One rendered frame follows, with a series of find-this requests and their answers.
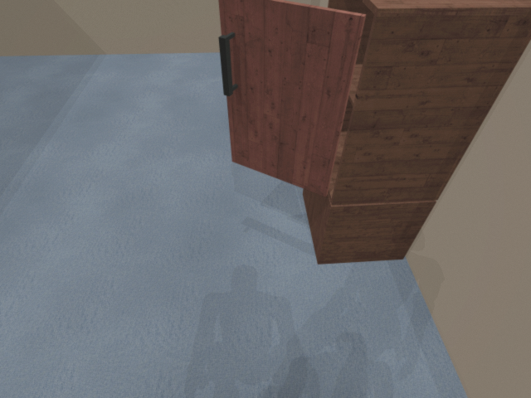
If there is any cupboard door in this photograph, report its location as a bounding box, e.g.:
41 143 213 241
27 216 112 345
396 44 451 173
218 0 366 197

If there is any handle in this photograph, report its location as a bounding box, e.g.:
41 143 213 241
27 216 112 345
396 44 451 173
219 32 238 96

